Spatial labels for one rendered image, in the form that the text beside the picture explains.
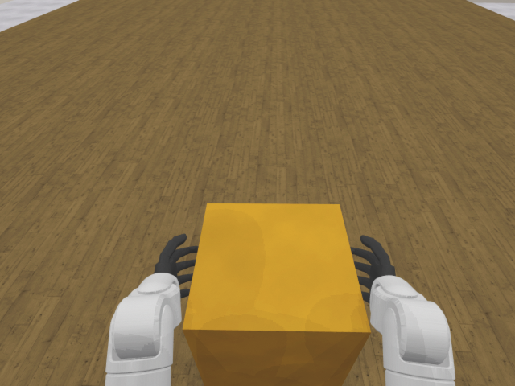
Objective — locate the right robot forearm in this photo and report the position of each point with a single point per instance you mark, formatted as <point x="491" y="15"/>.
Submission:
<point x="416" y="338"/>

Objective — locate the left robot forearm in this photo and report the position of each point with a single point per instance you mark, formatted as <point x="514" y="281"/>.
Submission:
<point x="141" y="334"/>

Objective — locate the right robot hand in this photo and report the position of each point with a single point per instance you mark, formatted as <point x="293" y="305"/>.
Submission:
<point x="379" y="260"/>

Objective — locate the carton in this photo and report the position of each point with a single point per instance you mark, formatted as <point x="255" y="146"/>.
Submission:
<point x="275" y="299"/>

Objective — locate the left robot hand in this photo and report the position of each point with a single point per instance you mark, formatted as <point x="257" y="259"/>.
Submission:
<point x="170" y="255"/>

